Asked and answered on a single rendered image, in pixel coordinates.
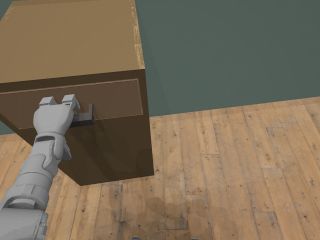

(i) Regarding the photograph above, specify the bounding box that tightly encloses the cabinet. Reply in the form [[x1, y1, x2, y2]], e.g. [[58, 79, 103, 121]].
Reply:
[[0, 0, 154, 186]]

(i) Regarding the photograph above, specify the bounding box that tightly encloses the handle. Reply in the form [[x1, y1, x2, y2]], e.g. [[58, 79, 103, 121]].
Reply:
[[69, 103, 95, 128]]

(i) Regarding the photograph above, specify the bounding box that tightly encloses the left robot forearm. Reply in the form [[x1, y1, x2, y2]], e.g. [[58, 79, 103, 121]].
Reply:
[[0, 132, 65, 212]]

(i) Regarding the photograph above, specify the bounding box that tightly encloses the robot left upper arm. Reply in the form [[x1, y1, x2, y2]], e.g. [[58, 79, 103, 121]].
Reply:
[[0, 208, 49, 240]]

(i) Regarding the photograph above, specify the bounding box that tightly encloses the drawer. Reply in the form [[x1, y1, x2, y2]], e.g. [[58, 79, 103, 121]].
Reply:
[[0, 78, 142, 129]]

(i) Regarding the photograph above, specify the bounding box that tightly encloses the robot left hand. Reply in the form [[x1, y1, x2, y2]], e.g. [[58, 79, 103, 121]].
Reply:
[[33, 94, 80, 161]]

